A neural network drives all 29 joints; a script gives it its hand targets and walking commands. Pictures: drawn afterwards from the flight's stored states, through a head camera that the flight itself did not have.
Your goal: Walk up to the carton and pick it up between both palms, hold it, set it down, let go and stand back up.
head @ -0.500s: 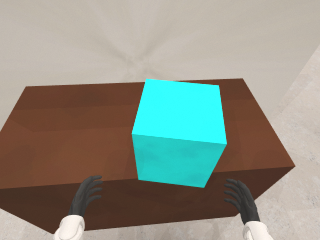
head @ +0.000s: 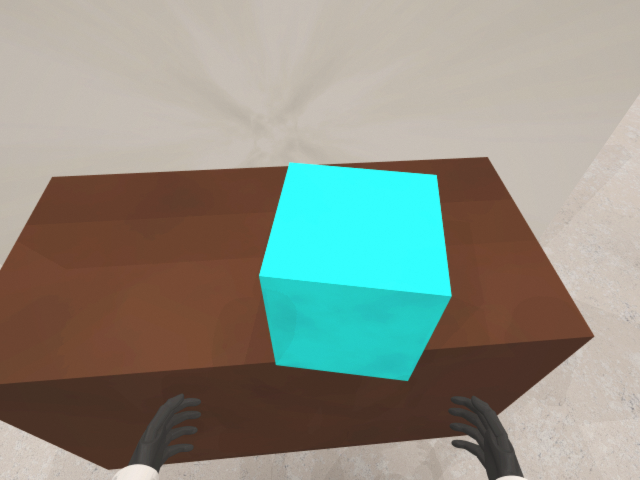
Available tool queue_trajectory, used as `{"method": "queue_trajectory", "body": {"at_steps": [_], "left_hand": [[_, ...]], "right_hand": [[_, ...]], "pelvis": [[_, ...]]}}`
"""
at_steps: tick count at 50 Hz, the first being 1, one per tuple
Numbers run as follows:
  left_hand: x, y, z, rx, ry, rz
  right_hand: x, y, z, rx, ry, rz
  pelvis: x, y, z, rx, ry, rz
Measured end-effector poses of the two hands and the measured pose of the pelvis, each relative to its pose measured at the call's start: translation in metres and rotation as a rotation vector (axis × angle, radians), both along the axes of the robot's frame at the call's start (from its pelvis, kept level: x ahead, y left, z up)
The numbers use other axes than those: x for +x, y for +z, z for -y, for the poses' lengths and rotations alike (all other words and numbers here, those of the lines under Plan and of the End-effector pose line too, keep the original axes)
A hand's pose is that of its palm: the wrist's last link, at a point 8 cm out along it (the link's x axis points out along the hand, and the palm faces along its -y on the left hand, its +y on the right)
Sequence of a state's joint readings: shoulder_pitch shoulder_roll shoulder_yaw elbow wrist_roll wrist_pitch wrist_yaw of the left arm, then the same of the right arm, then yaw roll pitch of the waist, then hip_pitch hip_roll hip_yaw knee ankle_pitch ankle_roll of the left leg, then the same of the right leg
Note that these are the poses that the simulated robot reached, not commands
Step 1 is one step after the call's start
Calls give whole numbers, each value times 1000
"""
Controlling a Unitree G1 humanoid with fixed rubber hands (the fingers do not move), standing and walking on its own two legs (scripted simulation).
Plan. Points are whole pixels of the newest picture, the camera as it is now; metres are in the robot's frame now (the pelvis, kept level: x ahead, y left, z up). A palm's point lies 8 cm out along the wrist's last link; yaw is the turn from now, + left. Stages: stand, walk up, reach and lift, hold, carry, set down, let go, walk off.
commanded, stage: set down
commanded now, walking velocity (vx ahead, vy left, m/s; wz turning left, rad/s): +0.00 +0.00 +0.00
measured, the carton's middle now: (351, 276) +0.39 -0.01 +0.00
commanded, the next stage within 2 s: let go in 0.32 s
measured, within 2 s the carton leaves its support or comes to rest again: neither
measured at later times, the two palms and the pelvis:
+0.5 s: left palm (153, 470) +0.14 +0.24 -0.09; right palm out of the picture +0.13 -0.21 -0.08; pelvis -0.01 +0.01 +0.00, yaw +0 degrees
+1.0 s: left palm out of the picture +0.13 +0.25 -0.09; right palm out of the picture +0.10 -0.21 -0.10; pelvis -0.02 +0.02 +0.00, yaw +0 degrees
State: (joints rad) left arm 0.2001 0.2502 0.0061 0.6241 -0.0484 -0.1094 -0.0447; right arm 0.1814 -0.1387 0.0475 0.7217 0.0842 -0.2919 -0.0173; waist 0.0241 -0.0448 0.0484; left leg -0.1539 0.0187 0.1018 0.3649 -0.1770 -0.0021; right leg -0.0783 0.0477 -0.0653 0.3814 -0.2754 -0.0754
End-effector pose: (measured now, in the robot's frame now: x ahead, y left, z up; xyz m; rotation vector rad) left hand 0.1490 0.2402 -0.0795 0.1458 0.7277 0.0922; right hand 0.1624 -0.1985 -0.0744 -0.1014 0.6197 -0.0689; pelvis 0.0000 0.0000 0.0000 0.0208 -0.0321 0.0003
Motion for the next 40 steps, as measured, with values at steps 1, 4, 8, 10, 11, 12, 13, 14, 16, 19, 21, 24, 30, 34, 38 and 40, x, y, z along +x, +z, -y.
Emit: {"method": "queue_trajectory", "body": {"at_steps": [1,4,8,10,11,12,13,14,16,19,21,24,30,34,38,40], "left_hand": [[-1,-1,0,2,0,-9],[-2,-3,-1,8,-3,-33],[-4,-4,-1,15,-9,-60],[-4,-5,-1,17,-9,-71],[-5,-5,-2,17,-8,-77],[-5,-6,-2,19,-8,-82],[-6,-6,-2,20,-9,-88],[-6,-7,-2,21,-10,-94],[-7,-8,-1,22,-12,-102],[-8,-9,1,21,-19,-113],[-8,-9,2,21,-23,-115],[-9,-9,4,22,-29,-117],[-11,-11,5,25,-35,-125],[-12,-12,6,27,-39,-129],[-12,-13,7,26,-42,-133],[-12,-14,6,25,-42,-133]], "right_hand": [[-1,0,1,-3,0,-5],[-3,-1,4,-17,1,-22],[-7,-3,8,-30,-1,-48],[-9,-3,9,-37,0,-58],[-10,-3,10,-39,-1,-61],[-11,-3,11,-41,-2,-64],[-12,-3,11,-44,-1,-68],[-13,-4,12,-46,-1,-73],[-16,-4,13,-49,-2,-80],[-21,-4,14,-52,-2,-93],[-24,-5,14,-54,-6,-98],[-28,-5,14,-54,-8,-104],[-36,-6,14,-59,-12,-113],[-40,-7,15,-63,-13,-122],[-43,-7,15,-65,-18,-127],[-43,-7,14,-65,-21,-125]], "pelvis": [[0,0,0,0,0,-2],[-2,0,-1,-1,-2,-5],[-3,1,-2,-3,-3,-7],[-4,1,-3,-4,-4,-7],[-5,1,-3,-5,-4,-7],[-5,1,-4,-5,-4,-8],[-5,1,-4,-6,-5,-8],[-6,1,-4,-6,-5,-7],[-7,1,-5,-7,-6,-7],[-9,1,-6,-9,-7,-7],[-10,0,-7,-10,-7,-6],[-12,0,-9,-12,-8,-2],[-18,0,-11,-13,-11,2],[-21,-1,-13,-15,-11,4],[-23,-2,-14,-16,-13,4],[-23,-2,-15,-16,-15,4]]}}
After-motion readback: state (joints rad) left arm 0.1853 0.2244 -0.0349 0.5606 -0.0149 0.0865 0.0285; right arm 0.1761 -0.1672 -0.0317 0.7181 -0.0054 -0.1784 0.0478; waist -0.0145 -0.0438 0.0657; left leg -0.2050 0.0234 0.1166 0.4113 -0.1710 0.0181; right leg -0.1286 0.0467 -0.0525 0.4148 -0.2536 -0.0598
